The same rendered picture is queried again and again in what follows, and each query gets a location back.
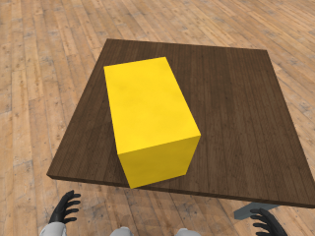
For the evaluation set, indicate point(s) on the left robot forearm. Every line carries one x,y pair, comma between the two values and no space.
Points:
54,229

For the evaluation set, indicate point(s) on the left robot hand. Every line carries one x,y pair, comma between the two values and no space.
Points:
61,210

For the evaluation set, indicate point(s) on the right robot hand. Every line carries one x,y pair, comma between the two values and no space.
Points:
272,225

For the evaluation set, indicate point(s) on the table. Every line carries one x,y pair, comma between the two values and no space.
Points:
248,151

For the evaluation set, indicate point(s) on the carton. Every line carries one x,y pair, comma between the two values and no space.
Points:
154,130

